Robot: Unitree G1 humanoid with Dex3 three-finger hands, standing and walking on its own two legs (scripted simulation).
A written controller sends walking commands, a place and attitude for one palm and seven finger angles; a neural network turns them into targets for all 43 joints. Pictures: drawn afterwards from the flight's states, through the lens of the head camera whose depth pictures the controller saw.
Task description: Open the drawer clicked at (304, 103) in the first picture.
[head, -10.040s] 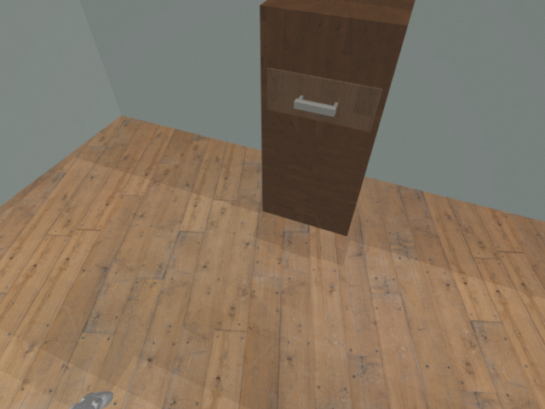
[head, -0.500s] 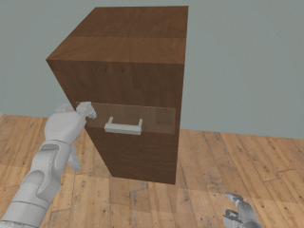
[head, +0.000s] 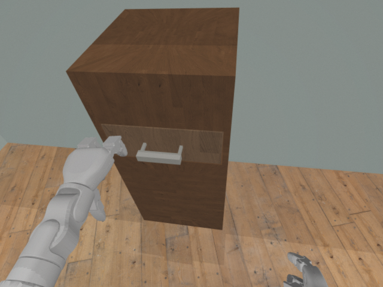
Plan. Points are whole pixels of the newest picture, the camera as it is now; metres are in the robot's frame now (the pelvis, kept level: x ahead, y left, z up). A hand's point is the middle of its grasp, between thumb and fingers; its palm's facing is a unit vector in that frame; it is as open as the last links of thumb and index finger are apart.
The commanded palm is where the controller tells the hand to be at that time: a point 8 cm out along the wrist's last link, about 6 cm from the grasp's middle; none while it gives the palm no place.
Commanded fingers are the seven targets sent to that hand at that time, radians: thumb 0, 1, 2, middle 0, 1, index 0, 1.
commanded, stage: move the hooked fingers above the handle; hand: left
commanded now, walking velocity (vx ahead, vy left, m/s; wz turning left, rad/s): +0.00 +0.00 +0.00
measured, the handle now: (160, 152) +0.52 +0.18 -0.10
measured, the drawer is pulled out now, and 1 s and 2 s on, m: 0.00 0.00 0.00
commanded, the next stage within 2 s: none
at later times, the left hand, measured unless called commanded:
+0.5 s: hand (130, 168) +0.37 +0.20 +0.02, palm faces -0.07 -0.08 -0.99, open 13.8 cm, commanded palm +0.36 +0.21 +0.09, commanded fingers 0.00 -0.50 0.30 -0.30 -1.20 -0.30 -1.20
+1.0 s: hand (149, 162) +0.41 +0.17 -0.01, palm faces -0.03 -0.05 -1.00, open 13.8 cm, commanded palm +0.40 +0.19 +0.05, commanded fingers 0.00 -0.50 0.30 -0.30 -1.20 -0.30 -1.20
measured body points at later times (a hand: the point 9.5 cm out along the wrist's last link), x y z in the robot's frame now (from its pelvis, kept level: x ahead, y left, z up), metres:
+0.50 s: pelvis +0.01 -0.01 -0.01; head +0.06 -0.03 +0.44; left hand +0.37 +0.21 +0.07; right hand +0.14 -0.26 -0.14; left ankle +0.01 +0.09 -0.73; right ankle -0.01 -0.09 -0.73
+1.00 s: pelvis +0.02 -0.01 -0.02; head +0.07 -0.03 +0.43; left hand +0.41 +0.17 +0.04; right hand +0.13 -0.27 -0.15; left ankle +0.01 +0.09 -0.73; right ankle -0.01 -0.09 -0.73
